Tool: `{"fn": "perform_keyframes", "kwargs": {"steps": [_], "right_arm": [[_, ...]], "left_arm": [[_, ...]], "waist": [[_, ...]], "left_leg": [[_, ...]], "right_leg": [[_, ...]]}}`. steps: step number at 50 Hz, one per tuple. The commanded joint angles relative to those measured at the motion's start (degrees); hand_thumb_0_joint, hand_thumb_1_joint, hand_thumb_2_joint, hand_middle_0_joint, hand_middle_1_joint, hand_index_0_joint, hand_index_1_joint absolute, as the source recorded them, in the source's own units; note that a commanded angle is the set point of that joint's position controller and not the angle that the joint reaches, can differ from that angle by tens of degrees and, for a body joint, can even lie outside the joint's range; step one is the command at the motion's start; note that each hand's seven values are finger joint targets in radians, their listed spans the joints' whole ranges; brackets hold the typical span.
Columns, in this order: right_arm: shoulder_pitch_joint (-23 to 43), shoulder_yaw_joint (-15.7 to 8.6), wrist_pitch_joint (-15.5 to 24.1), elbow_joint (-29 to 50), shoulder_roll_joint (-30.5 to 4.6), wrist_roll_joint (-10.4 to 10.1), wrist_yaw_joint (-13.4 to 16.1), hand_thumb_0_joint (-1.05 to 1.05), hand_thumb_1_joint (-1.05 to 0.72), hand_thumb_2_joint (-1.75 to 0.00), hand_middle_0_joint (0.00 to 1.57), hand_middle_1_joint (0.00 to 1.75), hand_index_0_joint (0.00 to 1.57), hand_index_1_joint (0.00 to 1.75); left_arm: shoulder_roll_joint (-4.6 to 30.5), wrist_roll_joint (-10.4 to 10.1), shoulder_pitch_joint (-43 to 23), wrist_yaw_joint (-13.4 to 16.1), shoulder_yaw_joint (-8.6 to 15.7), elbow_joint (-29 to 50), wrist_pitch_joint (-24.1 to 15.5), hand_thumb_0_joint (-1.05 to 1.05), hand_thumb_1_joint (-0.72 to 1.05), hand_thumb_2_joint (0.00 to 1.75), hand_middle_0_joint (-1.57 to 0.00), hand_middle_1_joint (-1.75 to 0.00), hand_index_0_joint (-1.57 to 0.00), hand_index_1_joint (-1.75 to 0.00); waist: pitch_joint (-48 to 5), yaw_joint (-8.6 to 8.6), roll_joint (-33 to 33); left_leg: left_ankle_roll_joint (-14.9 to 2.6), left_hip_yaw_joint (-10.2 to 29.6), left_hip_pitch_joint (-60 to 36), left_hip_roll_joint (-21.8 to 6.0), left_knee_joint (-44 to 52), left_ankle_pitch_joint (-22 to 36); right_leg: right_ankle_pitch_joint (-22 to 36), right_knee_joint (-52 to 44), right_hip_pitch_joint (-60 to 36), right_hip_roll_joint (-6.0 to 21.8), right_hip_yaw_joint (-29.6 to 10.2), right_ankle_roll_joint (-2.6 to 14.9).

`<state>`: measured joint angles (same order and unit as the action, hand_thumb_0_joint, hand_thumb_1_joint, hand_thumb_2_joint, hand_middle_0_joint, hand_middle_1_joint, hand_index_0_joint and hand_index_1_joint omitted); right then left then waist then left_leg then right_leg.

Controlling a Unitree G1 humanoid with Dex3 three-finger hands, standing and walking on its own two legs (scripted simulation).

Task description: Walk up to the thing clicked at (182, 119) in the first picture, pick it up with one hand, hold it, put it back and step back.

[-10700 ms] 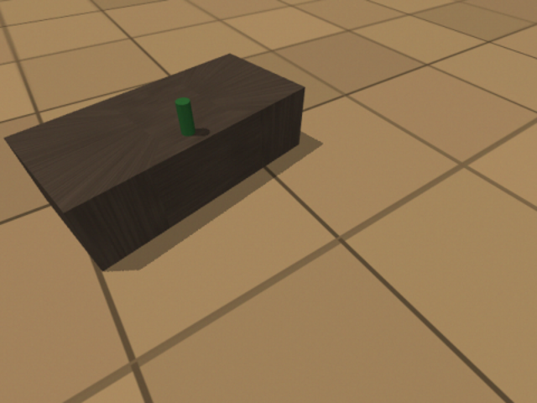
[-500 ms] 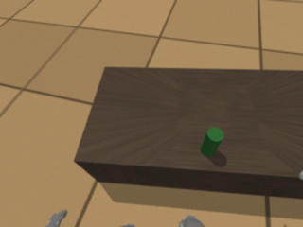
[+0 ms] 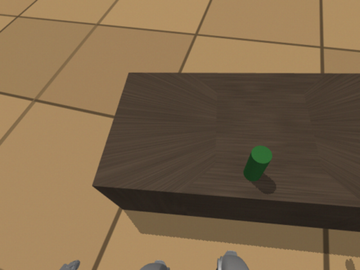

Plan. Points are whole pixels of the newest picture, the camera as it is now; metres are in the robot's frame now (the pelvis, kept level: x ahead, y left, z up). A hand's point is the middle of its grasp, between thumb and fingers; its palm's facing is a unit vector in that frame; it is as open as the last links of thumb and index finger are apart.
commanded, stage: approach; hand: right
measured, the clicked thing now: (256, 164) +0.47 -0.20 -0.25
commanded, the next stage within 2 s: close in in 0.56 s
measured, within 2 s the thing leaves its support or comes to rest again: neither
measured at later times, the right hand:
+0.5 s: hand (314, 173) +0.40 -0.33 -0.15, palm faces +0.14 +0.99 +0.04, open 17.4 cm
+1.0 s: hand (270, 173) +0.44 -0.25 -0.26, palm faces +0.14 +0.99 +0.01, open 17.4 cm
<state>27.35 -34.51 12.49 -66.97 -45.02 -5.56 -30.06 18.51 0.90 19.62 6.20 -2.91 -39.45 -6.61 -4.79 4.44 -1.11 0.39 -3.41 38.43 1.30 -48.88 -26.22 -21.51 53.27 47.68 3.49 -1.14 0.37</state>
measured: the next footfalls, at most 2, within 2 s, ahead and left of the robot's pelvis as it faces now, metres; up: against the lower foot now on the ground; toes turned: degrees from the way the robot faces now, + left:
none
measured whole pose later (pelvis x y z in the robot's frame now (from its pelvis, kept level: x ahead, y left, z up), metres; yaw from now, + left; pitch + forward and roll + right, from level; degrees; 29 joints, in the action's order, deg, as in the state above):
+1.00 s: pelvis -0.08 +0.01 -0.27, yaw +9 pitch +35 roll +7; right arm 47.2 -35.7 24.4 -58.1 -36.8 -6.7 -18.4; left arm 15.3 4.2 10.5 -1.2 -4.2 -37.8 -0.6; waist -8.7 7.5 -0.2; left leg -0.3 -5.5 107.9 4.1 -113.9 -42.0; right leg -33.4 114.3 117.4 6.7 -6.0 0.3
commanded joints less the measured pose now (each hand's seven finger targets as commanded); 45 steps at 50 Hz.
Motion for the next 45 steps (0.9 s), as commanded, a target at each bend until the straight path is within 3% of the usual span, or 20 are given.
{"fn": "perform_keyframes", "kwargs": {"steps": [1, 6, 8, 12, 19, 24, 28, 30, 31, 33, 34, 35, 36, 37, 39, 40, 41, 43, 44, 45], "right_arm": [[15.51, -3.40, 3.92, 10.88, -21.87, -1.91, 0.18, 0.00, 0.59, -0.11, 0.01, 0.07, 0.03, 0.07], [15.67, -1.02, 8.77, 2.17, -14.01, -3.97, -1.17, 0.00, 0.61, -0.11, 0.00, 0.07, 0.02, 0.07], [18.35, -1.99, 12.30, 3.78, -14.72, -4.56, -1.61, 0.00, 0.60, -0.12, 0.01, 0.07, 0.03, 0.07], [19.93, -2.56, 19.56, 5.57, -11.02, -8.00, -4.06, 0.00, 0.55, -0.12, 0.01, 0.07, 0.03, 0.07], [24.55, -10.69, 25.02, 9.40, -19.53, -11.37, -6.23, 0.00, 0.52, -0.05, 0.05, 0.04, 0.05, 0.04], [33.04, -12.13, 24.85, 12.68, -23.47, -8.30, -5.63, 0.00, 0.48, -0.05, 0.06, 0.04, 0.05, 0.04], [36.65, -9.49, 22.42, 9.68, -21.00, -5.53, -3.91, 0.00, 0.50, -0.05, 0.06, 0.04, 0.05, 0.04], [40.15, -11.14, 22.02, 14.36, -25.56, -4.41, -2.11, 0.00, 0.51, -0.05, 0.05, 0.05, 0.04, 0.05], [40.33, -9.31, 21.45, 13.01, -23.19, -3.92, -1.49, 0.00, 0.53, -0.05, 0.05, 0.05, 0.04, 0.05], [37.13, -5.69, 20.41, 5.17, -15.05, -4.52, -0.68, 0.00, 0.51, -0.06, 0.04, 0.05, 0.04, 0.05], [36.65, -6.29, 20.62, 4.55, -15.52, -4.42, 0.15, 0.00, 0.51, -0.04, 0.05, 0.04, 0.05, 0.04], [38.54, -7.63, 21.16, 8.43, -19.10, -4.21, 1.14, 0.00, 0.53, -0.04, 0.05, 0.04, 0.05, 0.04], [41.62, -11.46, 21.62, 14.76, -25.91, -3.60, 2.61, 0.00, 0.52, -0.04, 0.05, 0.04, 0.05, 0.04], [42.18, -10.75, 21.00, 15.30, -25.71, -3.11, 3.61, 0.00, 0.52, -0.04, 0.05, 0.04, 0.05, 0.04], [39.75, -6.00, 19.36, 11.24, -15.93, -3.28, 5.02, 0.00, 0.50, -0.05, 0.05, 0.04, 0.04, 0.04], [39.70, -5.50, 19.02, 11.52, -14.24, -3.41, 6.01, 0.00, 0.50, -0.04, 0.05, 0.04, 0.04, 0.04], [38.84, -5.97, 18.84, 12.85, -14.87, -2.86, 7.07, 0.00, 0.51, -0.04, 0.05, 0.04, 0.04, 0.04], [43.53, -7.52, 18.51, 25.07, -20.91, -1.63, 9.24, 0.00, 0.50, -0.03, 0.05, 0.04, 0.05, 0.04], [43.18, -4.99, 17.26, 25.91, -17.91, -1.30, 10.11, 0.00, 0.50, -0.04, 0.04, 0.04, 0.04, 0.04], [37.66, -1.86, 15.42, 19.00, -10.81, -1.34, 10.73, 0.00, 0.49, -0.04, 0.05, 0.04, 0.04, 0.04]], "left_arm": [[12.11, -0.30, 5.26, 0.66, 4.85, 3.45, -1.25, 0.00, 0.89, 0.91, -0.19, -0.29, -0.19, -0.30], [10.72, 0.50, 2.53, -0.45, 4.01, 2.93, -2.33, 0.00, 0.87, 0.91, -0.20, -0.29, -0.19, -0.30], [10.81, 0.85, 1.97, -0.89, 3.86, 3.42, -2.85, 0.00, 0.86, 0.91, -0.20, -0.29, -0.18, -0.30], [10.56, 1.65, 0.70, -1.68, 3.17, 4.57, -3.96, 0.00, 0.87, 0.92, -0.19, -0.29, -0.18, -0.30], [11.74, 2.31, -1.23, -1.68, 1.46, 6.36, -2.79, 0.00, 0.88, 0.92, -0.18, -0.29, -0.17, -0.30], [11.86, 4.17, -1.73, -1.91, 1.60, 5.11, -2.02, 0.00, 0.90, 0.91, -0.17, -0.28, -0.17, -0.29], [11.42, 4.85, -2.43, -2.80, 1.57, 3.70, -1.10, 0.00, 0.91, 0.91, -0.18, -0.29, -0.18, -0.29], [12.55, 5.07, -1.52, -3.18, 2.19, 3.51, -0.40, 0.00, 0.91, 0.90, -0.18, -0.29, -0.18, -0.29], [12.17, 5.17, -2.01, -3.51, 2.20, 3.39, -0.06, 0.00, 0.91, 0.90, -0.18, -0.29, -0.18, -0.29], [9.82, 5.24, -2.96, -4.55, 1.08, 3.18, 0.10, 0.00, 0.92, 0.90, -0.18, -0.29, -0.18, -0.29], [10.03, 5.15, -2.79, -4.80, 1.20, 2.79, 0.22, 0.00, 0.90, 0.89, -0.19, -0.30, -0.19, -0.29], [10.42, 5.19, -2.89, -5.01, 1.14, 3.16, 0.43, 0.00, 0.90, 0.90, -0.19, -0.29, -0.19, -0.29], [11.35, 5.22, -1.96, -5.12, 1.60, 3.31, 1.04, 0.00, 0.89, 0.90, -0.19, -0.29, -0.19, -0.29], [11.85, 5.18, -1.91, -5.31, 1.87, 3.77, 1.69, 0.00, 0.89, 0.90, -0.19, -0.29, -0.19, -0.29], [10.47, 4.90, -3.17, -6.25, 1.91, 4.85, 2.40, 0.00, 0.89, 0.90, -0.18, -0.29, -0.19, -0.29], [10.36, 4.51, -3.15, -6.46, 2.06, 4.99, 2.62, 0.00, 0.90, 0.90, -0.18, -0.30, -0.19, -0.29], [10.04, 4.35, -2.80, -6.56, 2.04, 4.97, 2.91, 0.00, 0.89, 0.90, -0.18, -0.29, -0.19, -0.29], [12.17, 3.97, -1.46, -6.37, 3.71, 5.36, 4.03, 0.00, 0.90, 0.90, -0.18, -0.29, -0.19, -0.29], [12.25, 3.70, -1.46, -6.29, 4.36, 6.03, 4.52, 0.00, 0.90, 0.90, -0.18, -0.29, -0.18, -0.29], [10.48, 3.43, -2.07, -6.58, 3.51, 6.35, 4.85, 0.00, 0.90, 0.90, -0.18, -0.29, -0.18, -0.29]], "waist": [[-18.04, -0.96, 10.14], [-13.08, 0.61, 5.93], [-16.98, 0.73, 6.72], [-23.99, 0.66, 9.57], [-33.35, -1.33, 14.17], [-42.63, -1.23, 19.96], [-42.12, 0.52, 19.36], [-47.08, 0.04, 20.94], [-47.09, 0.62, 21.37], [-40.45, 2.63, 15.51], [-38.81, 2.75, 13.38], [-40.51, 1.63, 14.49], [-44.79, 0.14, 16.54], [-47.14, -0.19, 18.82], [-42.79, 0.62, 16.89], [-41.92, 1.02, 15.72], [-42.41, 0.44, 15.41], [-52.57, -1.44, 21.84], [-52.73, -0.65, 22.96], [-47.95, 0.98, 18.24]], "left_leg": [[-2.11, 1.46, 1.19, 0.92, 5.40, 14.86], [-1.97, 1.41, 12.48, 0.83, -1.37, 10.18], [-1.86, 1.71, 17.08, 0.81, -6.03, 9.14], [-1.82, 0.82, 31.08, 1.57, -17.14, 3.52], [-1.69, 0.05, 44.13, 1.99, -31.20, 1.63], [-1.68, 0.21, 48.97, 2.02, -38.51, 2.58], [-1.90, -0.35, 55.03, 2.34, -42.47, -0.60], [-1.97, -0.10, 54.60, 2.67, -43.19, -0.20], [-2.11, -0.33, 55.85, 2.76, -44.20, -1.24], [-1.74, -1.19, 58.43, 3.33, -46.16, -1.52], [-1.86, -1.49, 59.80, 3.41, -47.54, -2.35], [-1.97, -1.08, 59.64, 3.53, -47.96, -2.55], [-2.11, -0.89, 58.32, 3.42, -48.32, -1.78], [-2.21, -0.64, 57.03, 3.39, -48.51, -1.72], [-2.45, -1.62, 59.35, 3.54, -49.73, -4.73], [-2.60, -1.91, 59.77, 3.54, -49.80, -6.18], [-2.67, -2.19, 59.75, 3.58, -50.42, -6.35], [-2.99, -1.84, 58.12, 3.39, -50.25, -4.99], [-3.18, -2.17, 58.25, 3.42, -50.10, -5.47], [-2.96, -2.88, 58.20, 3.56, -49.98, -5.52]], "right_leg": [[16.54, -5.55, -21.40, -1.05, -2.28, 1.39], [11.44, 0.80, -11.47, -0.41, -3.04, 1.52], [11.04, 5.22, -8.43, -0.75, -2.88, 1.53], [9.44, 14.16, -3.73, 0.27, -4.41, 0.78], [9.67, 27.36, 5.93, 1.25, -6.70, 0.41], [11.82, 35.84, 6.41, 2.03, -6.48, -0.03], [6.03, 39.90, 13.10, 2.48, -7.17, -0.12], [5.65, 42.40, 13.00, 2.35, -6.35, 0.29], [4.21, 43.34, 14.51, 2.25, -6.18, 0.32], [1.96, 46.98, 23.83, 2.29, -6.12, 1.05], [0.10, 48.03, 27.53, 2.26, -6.45, 1.18], [-0.79, 49.22, 28.85, 2.17, -5.90, 1.37], [0.20, 49.50, 27.37, 2.08, -5.52, 1.25], [0.61, 49.36, 25.47, 1.96, -5.06, 1.09], [-3.97, 48.85, 29.55, 1.98, -5.51, 1.04], [-6.63, 48.26, 31.04, 1.91, -5.81, 1.09], [-7.08, 48.37, 31.94, 1.94, -5.87, 0.99], [-4.02, 47.24, 22.27, 2.16, -5.87, 0.47], [-4.57, 46.08, 21.06, 2.21, -6.13, 0.26], [-5.34, 46.12, 24.02, 2.32, -6.37, 0.48]]}}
